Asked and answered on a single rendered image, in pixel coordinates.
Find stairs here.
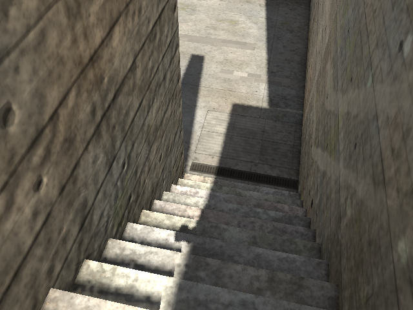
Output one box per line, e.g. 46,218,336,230
41,173,339,310

